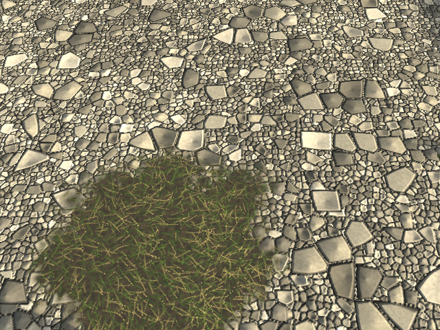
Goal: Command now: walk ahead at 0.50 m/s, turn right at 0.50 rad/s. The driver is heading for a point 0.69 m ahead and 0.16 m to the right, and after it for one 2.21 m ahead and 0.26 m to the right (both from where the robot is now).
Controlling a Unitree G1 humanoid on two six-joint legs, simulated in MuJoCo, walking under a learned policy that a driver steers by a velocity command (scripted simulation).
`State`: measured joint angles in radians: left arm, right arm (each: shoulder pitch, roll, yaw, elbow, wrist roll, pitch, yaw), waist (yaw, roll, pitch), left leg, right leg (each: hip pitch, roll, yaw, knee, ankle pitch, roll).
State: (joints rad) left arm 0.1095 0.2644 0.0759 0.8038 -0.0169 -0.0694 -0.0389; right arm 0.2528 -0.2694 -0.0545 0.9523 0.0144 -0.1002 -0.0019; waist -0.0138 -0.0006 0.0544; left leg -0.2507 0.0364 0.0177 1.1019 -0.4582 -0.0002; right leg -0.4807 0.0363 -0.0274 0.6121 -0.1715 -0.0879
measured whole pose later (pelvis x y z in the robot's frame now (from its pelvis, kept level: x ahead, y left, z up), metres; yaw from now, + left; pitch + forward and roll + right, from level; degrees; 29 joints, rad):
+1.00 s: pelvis +0.52 -0.12 +0.00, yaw -32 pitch +2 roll +1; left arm 0.06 0.27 0.05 0.60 0.02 -0.04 -0.03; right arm 0.29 -0.30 -0.05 0.89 0.02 -0.07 0.01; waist -0.06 -0.01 0.07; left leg -0.21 0.06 0.05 1.03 -0.59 -0.03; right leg -0.50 0.00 -0.05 0.61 -0.15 -0.07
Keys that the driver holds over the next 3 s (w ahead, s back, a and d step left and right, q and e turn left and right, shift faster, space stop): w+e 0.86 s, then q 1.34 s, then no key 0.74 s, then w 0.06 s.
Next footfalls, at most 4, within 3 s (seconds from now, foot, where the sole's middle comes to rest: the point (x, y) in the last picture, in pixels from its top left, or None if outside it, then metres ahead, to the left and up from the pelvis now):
0.42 left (202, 329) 0.44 0.10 -0.76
0.94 right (321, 276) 0.59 -0.27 -0.76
1.42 left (256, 232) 0.74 -0.08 -0.76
1.90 right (327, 242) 0.70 -0.30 -0.76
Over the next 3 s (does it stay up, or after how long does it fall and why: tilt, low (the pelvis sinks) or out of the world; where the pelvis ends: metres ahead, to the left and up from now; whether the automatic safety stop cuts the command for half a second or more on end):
stays up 0.66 -0.15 0.01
